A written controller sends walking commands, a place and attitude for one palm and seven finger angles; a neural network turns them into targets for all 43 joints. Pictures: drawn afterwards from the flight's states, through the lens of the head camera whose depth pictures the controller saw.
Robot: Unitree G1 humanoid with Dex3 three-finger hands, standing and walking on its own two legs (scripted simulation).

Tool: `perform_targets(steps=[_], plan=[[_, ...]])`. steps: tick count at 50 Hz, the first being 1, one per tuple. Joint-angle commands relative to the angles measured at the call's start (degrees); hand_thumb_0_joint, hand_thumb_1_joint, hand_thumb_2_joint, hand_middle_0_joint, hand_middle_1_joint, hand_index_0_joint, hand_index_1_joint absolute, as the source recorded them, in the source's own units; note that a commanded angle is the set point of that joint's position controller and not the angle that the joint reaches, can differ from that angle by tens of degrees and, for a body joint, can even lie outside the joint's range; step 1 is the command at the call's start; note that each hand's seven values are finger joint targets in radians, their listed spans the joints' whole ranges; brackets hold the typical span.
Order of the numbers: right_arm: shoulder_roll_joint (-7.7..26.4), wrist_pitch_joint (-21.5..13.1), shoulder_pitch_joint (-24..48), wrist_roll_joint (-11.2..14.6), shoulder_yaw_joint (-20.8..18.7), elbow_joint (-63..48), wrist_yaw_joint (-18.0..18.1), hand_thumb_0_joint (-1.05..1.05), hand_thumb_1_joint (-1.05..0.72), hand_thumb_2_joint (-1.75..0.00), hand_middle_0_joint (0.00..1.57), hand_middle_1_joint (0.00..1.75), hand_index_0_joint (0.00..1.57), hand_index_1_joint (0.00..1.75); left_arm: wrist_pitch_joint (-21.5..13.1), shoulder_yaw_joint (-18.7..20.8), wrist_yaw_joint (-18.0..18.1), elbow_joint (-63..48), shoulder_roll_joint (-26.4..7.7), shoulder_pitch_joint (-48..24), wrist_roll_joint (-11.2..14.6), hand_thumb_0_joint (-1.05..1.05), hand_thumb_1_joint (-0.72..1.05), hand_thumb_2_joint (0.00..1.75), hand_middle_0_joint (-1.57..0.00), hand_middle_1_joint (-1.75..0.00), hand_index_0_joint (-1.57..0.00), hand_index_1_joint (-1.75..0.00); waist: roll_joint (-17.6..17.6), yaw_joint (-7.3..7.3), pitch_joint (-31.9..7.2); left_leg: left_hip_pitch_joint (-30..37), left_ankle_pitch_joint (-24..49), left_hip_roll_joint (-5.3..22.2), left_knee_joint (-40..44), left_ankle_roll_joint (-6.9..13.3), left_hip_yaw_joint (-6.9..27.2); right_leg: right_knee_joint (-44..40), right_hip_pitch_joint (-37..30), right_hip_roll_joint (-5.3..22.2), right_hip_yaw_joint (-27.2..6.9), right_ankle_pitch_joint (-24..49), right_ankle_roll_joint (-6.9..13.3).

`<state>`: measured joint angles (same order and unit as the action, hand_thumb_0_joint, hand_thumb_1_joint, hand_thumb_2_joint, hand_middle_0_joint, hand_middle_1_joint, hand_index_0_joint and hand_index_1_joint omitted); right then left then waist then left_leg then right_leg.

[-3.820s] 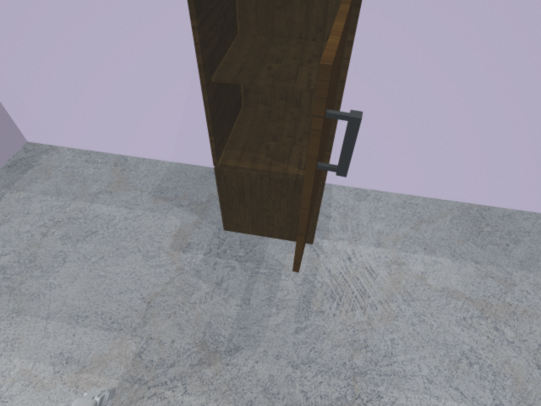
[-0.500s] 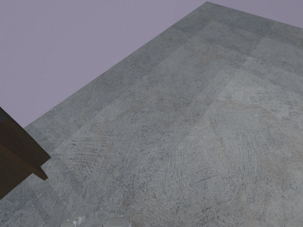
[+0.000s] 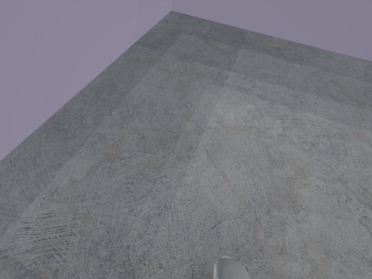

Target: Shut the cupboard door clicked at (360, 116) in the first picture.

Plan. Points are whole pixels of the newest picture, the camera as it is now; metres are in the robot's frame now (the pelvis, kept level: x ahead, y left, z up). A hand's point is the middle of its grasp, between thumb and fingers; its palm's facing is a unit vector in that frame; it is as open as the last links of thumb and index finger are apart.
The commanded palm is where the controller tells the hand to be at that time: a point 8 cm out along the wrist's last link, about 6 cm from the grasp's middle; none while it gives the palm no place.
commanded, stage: walk around to get in front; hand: left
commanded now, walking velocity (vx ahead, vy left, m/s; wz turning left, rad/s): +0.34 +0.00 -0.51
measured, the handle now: out of the picture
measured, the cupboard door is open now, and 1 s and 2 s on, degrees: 85 85 85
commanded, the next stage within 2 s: none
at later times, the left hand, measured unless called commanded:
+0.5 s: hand (151, 213) +0.31 +0.10 -0.16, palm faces -0.17 -0.96 -0.24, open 7.2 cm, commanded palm none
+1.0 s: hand (155, 166) +0.48 +0.11 -0.18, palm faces -0.22 -0.97 -0.13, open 7.3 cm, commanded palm none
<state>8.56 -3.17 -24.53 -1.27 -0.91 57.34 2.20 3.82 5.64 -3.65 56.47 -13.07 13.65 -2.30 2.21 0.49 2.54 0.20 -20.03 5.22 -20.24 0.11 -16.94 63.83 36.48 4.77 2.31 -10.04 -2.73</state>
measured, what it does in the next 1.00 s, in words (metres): walks ahead, turning right: right foot, then left foot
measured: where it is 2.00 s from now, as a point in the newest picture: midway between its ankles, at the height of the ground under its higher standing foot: (215, 172)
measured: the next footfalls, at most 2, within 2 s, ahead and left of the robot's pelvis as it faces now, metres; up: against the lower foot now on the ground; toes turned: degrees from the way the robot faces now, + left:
right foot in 0.20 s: +0.22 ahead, -0.15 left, +0.00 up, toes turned -15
left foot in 0.76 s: +0.49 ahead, +0.01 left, +0.00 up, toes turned -5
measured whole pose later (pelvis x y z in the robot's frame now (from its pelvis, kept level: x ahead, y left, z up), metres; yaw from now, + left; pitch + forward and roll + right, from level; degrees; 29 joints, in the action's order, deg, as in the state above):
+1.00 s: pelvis +0.44 -0.05 +0.00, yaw -18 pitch -2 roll -1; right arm 9.2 -4.7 -18.0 -1.0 -3.0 60.6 2.0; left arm -0.5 4.3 -1.0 62.0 -9.7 18.0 -2.1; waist 2.3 -0.9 1.9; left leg -7.6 -14.5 1.7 -23.3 3.7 -12.7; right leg 67.2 32.6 5.6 1.1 -11.5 0.1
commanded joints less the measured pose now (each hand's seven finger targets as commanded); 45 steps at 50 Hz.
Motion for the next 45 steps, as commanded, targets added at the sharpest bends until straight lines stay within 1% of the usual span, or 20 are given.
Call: perform_targets(steps=[1, 5, 7, 8, 9, 10, 11, 12, 15, 19, 27, 33, 35, 36, 37, 38, 39, 40, 42, 45], plan=[[8.69, -1.07, -7.82, -0.55, -2.21, 0.47, 0.23, 0.00, -0.90, -0.90, 0.20, 0.30, 0.20, 0.30, -2.91, -1.08, -0.37, -8.03, 1.05, -14.50, 0.37, 0.00, 0.90, 0.90, -0.20, -0.30, -0.20, -0.30, -10.30, 4.15, 6.94, 6.62, 25.21, 15.70, 7.28, 6.10, 7.11, -11.13, 10.60, 0.68, 3.70, -2.39, 0.89], [9.48, -0.77, -7.58, -0.79, -2.74, 1.82, -0.26, 0.00, -0.90, -0.90, 0.20, 0.30, 0.20, 0.30, -3.94, -1.47, -0.03, -7.92, 1.47, -15.20, 0.57, 0.00, 0.90, 0.90, -0.20, -0.30, -0.20, -0.30, -11.11, 3.25, 5.63, 5.86, 40.54, 15.70, 1.75, 5.30, 1.44, -22.75, 0.20, -2.84, 7.89, -5.22, 4.06], [11.30, -0.88, -5.46, -0.45, -3.28, 1.62, -0.42, 0.00, -0.90, -0.90, 0.20, 0.30, 0.20, 0.30, -4.66, -0.92, 0.44, -5.59, 0.08, -8.11, 0.58, 0.00, 0.90, 0.90, -0.20, -0.30, -0.20, -0.30, -11.36, -0.43, 0.37, 5.72, 58.24, 15.81, -7.81, 4.30, -1.10, -25.70, -10.67, -6.33, 9.71, -7.13, 6.57], [12.21, -0.88, -3.73, -0.09, -3.48, 1.17, -0.52, 0.00, -0.90, -0.90, 0.20, 0.30, 0.20, 0.30, -5.28, -0.33, 0.79, -3.68, -1.47, -1.00, 0.37, 0.00, 0.90, 0.90, -0.20, -0.30, -0.20, -0.30, -11.03, -4.01, -4.20, 3.51, 60.48, 14.68, -16.97, 2.70, -2.23, -29.39, -20.84, -7.69, 10.09, -4.94, 7.51], [11.84, -0.80, -2.39, 0.37, -3.31, 0.32, -1.13, 0.00, -0.90, -0.90, 0.20, 0.30, 0.20, 0.30, -6.07, 0.71, 1.31, -0.96, -5.12, 7.97, 0.27, 0.00, 0.90, 0.90, -0.20, -0.30, -0.20, -0.30, -6.70, -8.52, -10.22, -7.04, 51.47, 13.70, -29.50, 0.30, -2.64, -33.07, -38.24, -6.23, 7.33, 0.38, 8.91], [8.13, -0.78, -3.49, 1.25, -2.47, -1.12, -1.72, 0.00, -0.90, -0.90, 0.20, 0.30, 0.20, 0.30, -6.66, 2.16, 2.15, 0.71, -11.47, 14.65, 0.36, 0.00, 0.90, 0.90, -0.20, -0.30, -0.20, -0.30, 4.87, -10.78, -17.64, -25.78, 6.35, 6.08, -46.63, -2.58, -1.05, -35.58, -55.82, 9.72, -14.39, 0.49, 14.30], [5.82, -0.82, -0.60, 1.57, -2.27, -3.49, -1.24, 0.00, -0.90, -0.90, 0.20, 0.30, 0.20, 0.30, -6.22, 2.82, 2.97, 1.17, -15.86, 15.77, 1.87, 0.00, 0.90, 0.90, -0.20, -0.30, -0.20, -0.30, 10.95, -9.62, -21.24, -37.24, -15.51, 0.02, -62.38, -3.55, 6.95, -42.01, -59.72, 20.10, -35.82, 7.38, 19.40], [7.11, -0.69, 2.54, 1.39, -2.71, -3.87, -1.11, 0.00, -0.90, -0.90, 0.20, 0.30, 0.20, 0.30, -5.69, 3.06, 3.52, 0.22, -15.47, 12.30, 2.36, 0.00, 0.90, 0.90, -0.20, -0.30, -0.20, -0.30, 4.62, -8.51, -16.42, -38.82, -10.19, 2.73, -64.98, -2.03, 13.34, -45.69, -53.01, 20.46, -32.72, 1.53, 20.04], [5.70, 0.25, 5.02, 0.05, -2.88, -2.05, -1.28, 0.00, -0.90, -0.90, 0.20, 0.30, 0.20, 0.30, -6.71, 0.17, 3.61, -2.11, -7.37, 0.75, 1.96, 0.00, 0.90, 0.90, -0.20, -0.30, -0.20, -0.30, -3.72, -2.28, -1.96, -33.55, 1.58, 7.25, -57.42, -2.25, 15.42, -49.22, -27.22, 13.46, -17.79, 3.38, 14.26], [3.14, 2.09, -1.45, -0.61, -2.77, 0.41, -1.74, 0.00, -0.90, -0.90, 0.20, 0.30, 0.20, 0.30, -8.17, -0.99, 3.70, -0.68, -4.40, -0.25, 1.03, 0.00, 0.90, 0.90, -0.20, -0.30, -0.20, -0.30, 2.93, 2.68, -1.23, -30.08, 6.43, 5.75, -49.40, -3.04, 14.26, -50.82, -20.25, 6.86, -7.62, 10.10, 11.73], [4.29, 1.13, 15.90, -0.58, -2.45, -5.52, -3.33, 0.00, -0.90, -0.90, 0.20, 0.30, 0.20, 0.30, -9.14, -1.70, 4.10, 1.73, -2.87, 8.61, 1.23, 0.00, 0.90, 0.90, -0.20, -0.30, -0.20, -0.30, 4.49, -2.02, 1.84, -39.01, 11.07, 4.56, -32.18, -4.00, 12.94, -50.77, -30.45, 6.62, -10.17, 14.98, 13.41], [3.97, 0.09, 23.32, -0.20, -2.08, -7.57, -4.04, 0.00, -0.90, -0.90, 0.20, 0.30, 0.20, 0.30, -8.81, -1.70, 4.79, 3.62, -4.45, 12.94, 1.02, 0.00, 0.90, 0.90, -0.20, -0.30, -0.20, -0.30, 3.87, -4.24, 2.32, -33.23, 7.31, 1.07, -18.61, -1.67, 10.54, -47.77, -36.84, 8.13, -11.53, 22.18, 12.53], [4.98, -0.50, 17.87, -0.23, -2.53, -5.82, -3.46, 0.00, -0.90, -0.90, 0.20, 0.30, 0.20, 0.30, -8.88, -1.33, 4.80, 3.81, -5.26, 11.40, 1.06, 0.00, 0.90, 0.90, -0.20, -0.30, -0.20, -0.30, 2.39, -0.93, 0.08, -23.69, 6.31, -1.54, -13.07, -0.42, 8.42, -40.88, -35.88, 7.34, -9.46, 30.65, 11.50], [6.13, -0.81, 11.11, -0.43, -2.88, -3.41, -2.90, 0.00, -0.90, -0.90, 0.20, 0.30, 0.20, 0.30, -8.90, -1.30, 4.75, 3.84, -5.28, 10.56, 1.28, 0.00, 0.90, 0.90, -0.20, -0.30, -0.20, -0.30, 1.03, 2.12, -3.00, -13.63, 9.20, -3.15, -9.30, 0.40, 7.90, -32.77, -32.96, 5.12, -7.43, 33.93, 10.03], [9.61, -1.19, 1.88, -0.78, -3.78, -0.82, -2.16, 0.00, -0.90, -0.90, 0.20, 0.30, 0.20, 0.30, -8.93, -1.31, 4.51, 3.57, -3.84, 10.22, 1.73, 0.00, 0.90, 0.90, -0.20, -0.30, -0.20, -0.30, -3.46, 5.91, -8.10, 1.28, 12.48, 1.33, -6.69, 2.26, 13.35, -20.44, -24.55, 2.26, -5.25, 26.85, 7.88], [16.20, -1.40, -5.05, -1.47, -5.35, 0.92, -1.65, 0.00, -0.90, -0.90, 0.20, 0.30, 0.20, 0.30, -8.75, -1.72, 3.79, 2.94, -0.43, 13.25, 2.40, 0.00, 0.90, 0.90, -0.20, -0.30, -0.20, -0.30, -17.73, 6.61, -14.66, 15.23, 13.62, 18.21, -3.15, 8.44, 34.53, -1.89, -8.80, -5.53, 1.43, -3.11, 4.83], [17.08, -0.56, -6.45, -0.33, -5.26, 1.02, -1.41, 0.00, -0.90, -0.90, 0.20, 0.30, 0.20, 0.30, -8.89, -2.08, 3.85, 1.73, -1.27, 11.07, 1.88, 0.00, 0.90, 0.90, -0.20, -0.30, -0.20, -0.30, -18.65, 6.52, -13.63, 14.19, 11.53, 23.43, 3.23, 11.05, 42.28, 8.40, -2.97, -6.14, -2.13, -20.69, 5.02], [13.36, -0.47, -1.46, -0.13, -4.54, 0.90, -1.20, 0.00, -0.90, -0.90, 0.20, 0.30, 0.20, 0.30, -8.37, -1.51, 4.05, 2.71, -2.26, 9.09, 1.45, 0.00, 0.90, 0.90, -0.20, -0.30, -0.20, -0.30, -14.04, 5.22, -8.49, 6.24, 3.79, 21.60, 6.16, 10.11, 38.58, 11.89, -1.61, -2.95, -4.41, -17.79, 5.17], [7.60, -1.15, 5.36, -0.01, -2.88, -0.93, -1.08, 0.00, -0.90, -0.90, 0.20, 0.30, 0.20, 0.30, -7.51, -1.21, 3.05, 3.00, -0.19, 5.98, 0.81, 0.00, 0.90, 0.90, -0.20, -0.30, -0.20, -0.30, -6.00, 2.21, 1.10, -7.39, 1.84, 17.68, 9.03, 8.01, 30.15, 10.96, -1.77, 0.77, -4.38, -9.40, 4.60], [4.92, -2.11, 5.77, 0.13, -2.18, 0.78, -0.70, 0.00, -0.90, -0.90, 0.20, 0.30, 0.20, 0.30, -5.65, -1.40, 2.75, 4.40, 3.48, 9.71, 0.34, 0.00, 0.90, 0.90, -0.20, -0.30, -0.20, -0.30, -7.47, -1.24, 1.36, -12.71, 8.10, 12.83, 9.84, 5.36, 18.84, 7.68, -5.21, 1.23, -3.11, -4.02, 3.41]])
